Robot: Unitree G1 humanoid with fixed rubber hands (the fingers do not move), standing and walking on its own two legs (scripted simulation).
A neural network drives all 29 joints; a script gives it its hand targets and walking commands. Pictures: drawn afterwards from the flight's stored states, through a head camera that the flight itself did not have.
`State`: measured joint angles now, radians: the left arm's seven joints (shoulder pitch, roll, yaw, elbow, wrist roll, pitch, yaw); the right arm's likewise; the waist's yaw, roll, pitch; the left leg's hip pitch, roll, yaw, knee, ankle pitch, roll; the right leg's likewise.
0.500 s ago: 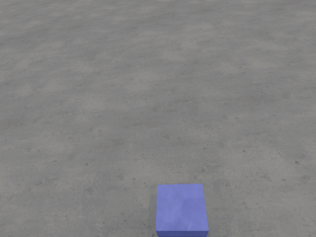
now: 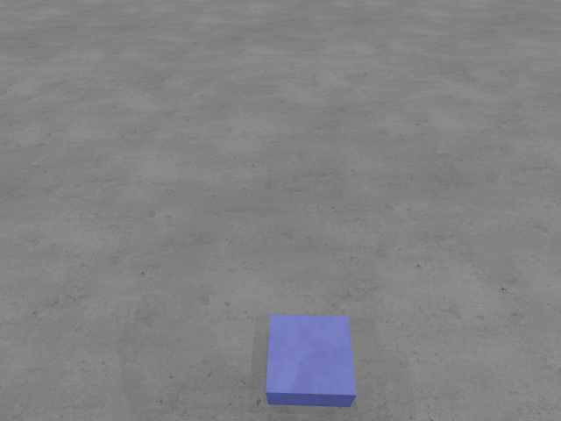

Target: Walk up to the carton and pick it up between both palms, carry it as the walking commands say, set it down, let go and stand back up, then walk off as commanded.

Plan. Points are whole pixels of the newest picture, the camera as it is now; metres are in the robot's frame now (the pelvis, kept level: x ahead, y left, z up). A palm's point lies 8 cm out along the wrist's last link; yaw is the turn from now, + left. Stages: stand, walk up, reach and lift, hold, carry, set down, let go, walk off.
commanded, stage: stand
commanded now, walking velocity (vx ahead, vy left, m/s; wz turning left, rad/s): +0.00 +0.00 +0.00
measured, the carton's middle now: (308, 359) +0.46 -0.03 -0.71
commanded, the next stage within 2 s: reach and lift in 1.16 s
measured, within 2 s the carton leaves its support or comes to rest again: neither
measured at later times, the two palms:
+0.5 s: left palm out of the picture -0.05 +0.21 -0.15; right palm out of the picture -0.03 -0.19 -0.15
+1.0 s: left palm out of the picture -0.01 +0.20 -0.15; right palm out of the picture -0.01 -0.20 -0.15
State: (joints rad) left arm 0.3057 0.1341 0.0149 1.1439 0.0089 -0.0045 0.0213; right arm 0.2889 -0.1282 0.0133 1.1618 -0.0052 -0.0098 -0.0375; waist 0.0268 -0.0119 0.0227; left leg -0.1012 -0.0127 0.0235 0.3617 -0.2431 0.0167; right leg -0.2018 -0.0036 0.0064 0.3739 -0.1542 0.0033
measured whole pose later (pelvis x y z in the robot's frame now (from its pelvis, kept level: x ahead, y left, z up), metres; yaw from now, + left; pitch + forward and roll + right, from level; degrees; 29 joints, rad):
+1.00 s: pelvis +0.02 +0.00 +0.00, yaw +0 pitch -1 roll +0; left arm 0.30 0.09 0.00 1.18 0.00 -0.01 0.03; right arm 0.33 -0.12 0.02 1.17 0.00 -0.03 -0.05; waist 0.01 0.02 0.02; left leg -0.07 -0.01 0.02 0.39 -0.29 0.02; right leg -0.18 0.00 0.00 0.40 -0.20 0.00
